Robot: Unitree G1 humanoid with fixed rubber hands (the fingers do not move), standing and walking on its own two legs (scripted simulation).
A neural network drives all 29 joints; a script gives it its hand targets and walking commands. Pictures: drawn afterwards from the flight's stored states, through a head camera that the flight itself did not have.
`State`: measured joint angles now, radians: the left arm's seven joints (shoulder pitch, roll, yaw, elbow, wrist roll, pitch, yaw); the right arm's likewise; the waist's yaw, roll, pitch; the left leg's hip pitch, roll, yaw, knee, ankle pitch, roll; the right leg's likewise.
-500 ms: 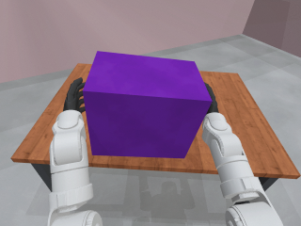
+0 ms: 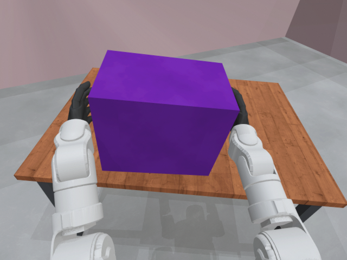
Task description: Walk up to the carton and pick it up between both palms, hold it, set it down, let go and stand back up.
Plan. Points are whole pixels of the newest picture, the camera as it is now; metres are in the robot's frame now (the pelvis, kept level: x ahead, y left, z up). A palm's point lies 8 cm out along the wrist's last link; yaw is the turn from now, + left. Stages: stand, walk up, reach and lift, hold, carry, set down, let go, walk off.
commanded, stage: hold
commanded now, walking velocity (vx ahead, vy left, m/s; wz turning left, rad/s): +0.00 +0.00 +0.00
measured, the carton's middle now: (161, 117) +0.38 +0.01 +0.16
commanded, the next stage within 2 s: none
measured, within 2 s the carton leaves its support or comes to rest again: neither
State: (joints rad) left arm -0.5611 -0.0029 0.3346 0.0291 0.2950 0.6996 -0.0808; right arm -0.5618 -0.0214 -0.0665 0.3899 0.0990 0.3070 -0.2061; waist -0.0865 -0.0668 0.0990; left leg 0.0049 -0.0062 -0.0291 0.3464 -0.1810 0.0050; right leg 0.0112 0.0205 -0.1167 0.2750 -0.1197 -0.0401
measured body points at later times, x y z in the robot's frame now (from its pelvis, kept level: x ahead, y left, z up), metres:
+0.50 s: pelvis +0.00 +0.01 +0.00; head -0.03 +0.03 +0.45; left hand +0.37 +0.18 +0.18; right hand +0.36 -0.17 +0.17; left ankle +0.02 +0.11 -0.75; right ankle +0.04 -0.09 -0.75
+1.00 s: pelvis +0.00 +0.00 +0.00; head -0.03 +0.03 +0.45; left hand +0.37 +0.17 +0.18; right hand +0.36 -0.17 +0.17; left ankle +0.02 +0.11 -0.75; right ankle +0.04 -0.09 -0.75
